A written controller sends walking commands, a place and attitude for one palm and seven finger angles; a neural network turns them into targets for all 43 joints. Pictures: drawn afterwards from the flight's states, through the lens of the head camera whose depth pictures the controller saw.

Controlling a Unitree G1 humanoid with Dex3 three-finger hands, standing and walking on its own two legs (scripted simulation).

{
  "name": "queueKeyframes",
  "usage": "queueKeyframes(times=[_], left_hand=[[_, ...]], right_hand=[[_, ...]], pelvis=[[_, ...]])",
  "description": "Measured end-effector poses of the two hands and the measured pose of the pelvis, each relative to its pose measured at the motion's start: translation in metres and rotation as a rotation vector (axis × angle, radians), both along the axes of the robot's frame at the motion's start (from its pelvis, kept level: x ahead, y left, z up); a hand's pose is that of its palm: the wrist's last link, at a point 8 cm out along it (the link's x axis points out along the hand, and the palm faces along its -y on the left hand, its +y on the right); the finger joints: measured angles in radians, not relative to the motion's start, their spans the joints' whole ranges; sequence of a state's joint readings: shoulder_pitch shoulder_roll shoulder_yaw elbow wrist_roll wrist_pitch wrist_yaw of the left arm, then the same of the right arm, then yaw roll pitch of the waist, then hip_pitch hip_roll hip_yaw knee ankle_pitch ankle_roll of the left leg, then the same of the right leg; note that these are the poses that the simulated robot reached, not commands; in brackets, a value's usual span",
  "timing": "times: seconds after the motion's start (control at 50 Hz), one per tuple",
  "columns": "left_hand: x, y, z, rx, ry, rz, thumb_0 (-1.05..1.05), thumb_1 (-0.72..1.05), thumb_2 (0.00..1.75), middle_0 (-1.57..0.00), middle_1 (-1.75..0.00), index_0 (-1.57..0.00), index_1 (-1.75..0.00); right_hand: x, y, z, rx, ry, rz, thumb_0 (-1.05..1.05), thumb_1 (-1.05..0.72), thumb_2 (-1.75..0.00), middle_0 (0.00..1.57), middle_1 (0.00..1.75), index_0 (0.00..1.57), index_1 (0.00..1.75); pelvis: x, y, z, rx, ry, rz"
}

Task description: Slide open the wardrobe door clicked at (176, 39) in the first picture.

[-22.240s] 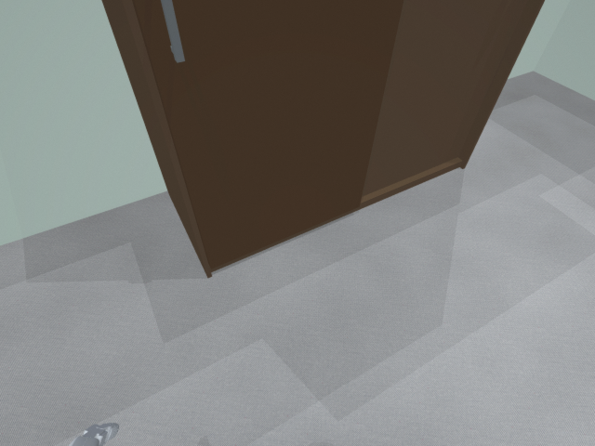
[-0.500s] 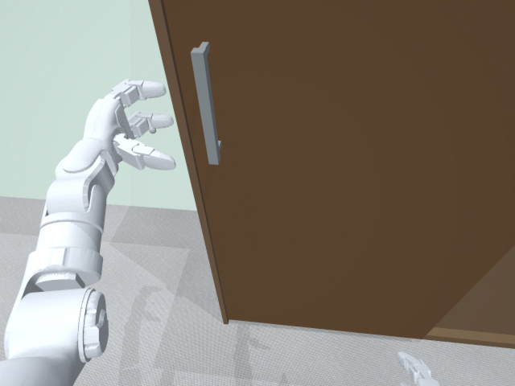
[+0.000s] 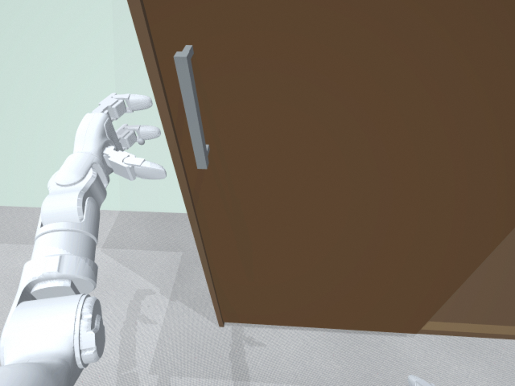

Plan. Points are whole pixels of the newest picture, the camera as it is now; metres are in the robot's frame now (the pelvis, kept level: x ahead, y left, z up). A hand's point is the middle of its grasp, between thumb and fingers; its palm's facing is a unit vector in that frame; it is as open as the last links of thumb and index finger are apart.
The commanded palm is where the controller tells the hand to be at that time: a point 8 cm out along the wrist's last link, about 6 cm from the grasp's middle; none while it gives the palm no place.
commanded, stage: move the hooked fingers beside the handle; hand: left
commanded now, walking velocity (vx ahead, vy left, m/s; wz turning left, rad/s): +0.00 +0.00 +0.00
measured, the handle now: (196, 112) +0.48 +0.11 +0.21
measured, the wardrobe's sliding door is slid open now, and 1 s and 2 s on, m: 0.00 0.00 0.00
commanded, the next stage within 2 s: none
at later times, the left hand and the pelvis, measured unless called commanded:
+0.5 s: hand (152, 129) +0.42 +0.16 +0.22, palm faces -0.02 -1.00 -0.03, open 14.0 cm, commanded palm +0.40 +0.22 +0.22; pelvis -0.01 +0.00 +0.00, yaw +1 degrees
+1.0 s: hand (144, 133) +0.43 +0.18 +0.21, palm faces -0.02 -1.00 -0.01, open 14.0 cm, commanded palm +0.40 +0.22 +0.21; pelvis -0.01 +0.00 +0.00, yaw +1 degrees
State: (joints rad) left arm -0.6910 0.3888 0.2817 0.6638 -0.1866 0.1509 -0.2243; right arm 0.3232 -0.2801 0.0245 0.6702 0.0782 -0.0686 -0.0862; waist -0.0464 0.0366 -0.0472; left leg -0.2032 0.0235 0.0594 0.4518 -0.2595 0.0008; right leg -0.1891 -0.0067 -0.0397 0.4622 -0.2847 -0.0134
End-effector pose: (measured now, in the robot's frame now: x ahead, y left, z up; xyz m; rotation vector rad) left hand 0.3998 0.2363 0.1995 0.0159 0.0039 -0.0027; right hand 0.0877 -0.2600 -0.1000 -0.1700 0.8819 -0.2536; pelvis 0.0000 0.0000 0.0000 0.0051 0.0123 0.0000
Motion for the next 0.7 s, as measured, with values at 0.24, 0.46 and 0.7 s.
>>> queueKeyframes(times=[0.24, 0.46, 0.7], left_hand=[[-0.006, -0.022, 0.024, -0.012, -0.039, -0.060, -0.01, -0.51, 0.30, -0.30, -1.20, -0.30, -1.20], [-0.001, -0.023, 0.013, 0.008, -0.070, -0.009, -0.01, -0.50, 0.30, -0.30, -1.20, -0.30, -1.20], [0.003, -0.012, -0.001, -0.006, 0.053, -0.007, -0.01, -0.50, 0.30, -0.30, -1.20, -0.30, -1.20]], right_hand=[[0.042, 0.016, 0.012, -0.001, -0.102, 0.080, 0.01, -0.90, -0.89, 0.20, 0.30, 0.20, 0.30], [0.022, 0.021, 0.006, 0.022, -0.072, 0.060, 0.01, -0.90, -0.89, 0.20, 0.30, 0.20, 0.30], [-0.009, 0.004, -0.003, -0.002, 0.020, 0.006, 0.01, -0.90, -0.89, 0.20, 0.30, 0.20, 0.30]], pelvis=[[-0.007, 0.004, -0.001, -0.003, -0.013, 0.027], [-0.009, 0.003, -0.001, 0.002, -0.010, 0.009], [-0.010, 0.002, -0.001, -0.002, 0.000, 0.009]])
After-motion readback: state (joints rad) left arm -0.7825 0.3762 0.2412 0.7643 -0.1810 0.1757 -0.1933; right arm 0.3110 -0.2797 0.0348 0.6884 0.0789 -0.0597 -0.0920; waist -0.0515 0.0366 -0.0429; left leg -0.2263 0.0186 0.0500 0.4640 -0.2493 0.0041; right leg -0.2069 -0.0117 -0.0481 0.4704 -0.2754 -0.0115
